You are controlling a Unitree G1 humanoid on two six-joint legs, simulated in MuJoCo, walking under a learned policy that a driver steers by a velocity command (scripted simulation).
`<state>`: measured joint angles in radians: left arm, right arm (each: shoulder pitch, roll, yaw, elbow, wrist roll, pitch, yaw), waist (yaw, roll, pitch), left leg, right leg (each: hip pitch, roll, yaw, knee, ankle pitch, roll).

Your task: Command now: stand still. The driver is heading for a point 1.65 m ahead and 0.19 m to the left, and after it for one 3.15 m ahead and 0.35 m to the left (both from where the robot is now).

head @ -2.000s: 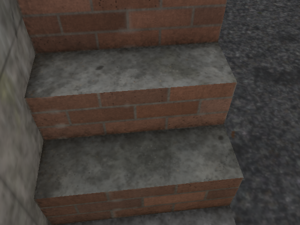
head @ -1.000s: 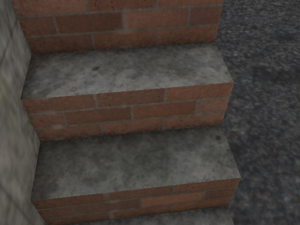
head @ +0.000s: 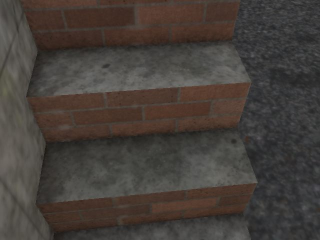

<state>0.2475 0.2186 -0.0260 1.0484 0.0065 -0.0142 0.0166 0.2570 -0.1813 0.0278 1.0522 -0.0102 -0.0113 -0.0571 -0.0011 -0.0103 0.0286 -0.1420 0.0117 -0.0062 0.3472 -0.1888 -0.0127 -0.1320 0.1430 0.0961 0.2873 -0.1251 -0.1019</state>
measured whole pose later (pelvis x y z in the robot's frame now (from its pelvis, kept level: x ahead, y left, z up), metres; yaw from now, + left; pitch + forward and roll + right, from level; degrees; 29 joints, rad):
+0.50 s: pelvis +0.02 +0.01 +0.00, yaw +0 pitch -1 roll +0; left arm 0.22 0.22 -0.02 1.04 0.00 -0.02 0.02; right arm 0.23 -0.17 0.02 1.01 -0.01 -0.04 -0.06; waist 0.00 -0.02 0.02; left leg -0.10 -0.01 0.00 0.30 -0.19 0.00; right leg -0.10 0.12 0.10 0.27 -0.14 -0.09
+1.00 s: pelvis +0.01 +0.01 +0.00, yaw +0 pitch -1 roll +0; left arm 0.21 0.21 -0.01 1.06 0.01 -0.01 0.02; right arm 0.24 -0.17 0.01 1.02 -0.01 -0.03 -0.06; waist 0.00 -0.01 0.04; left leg -0.10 -0.01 0.00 0.30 -0.18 0.00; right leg -0.11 0.12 0.10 0.28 -0.14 -0.08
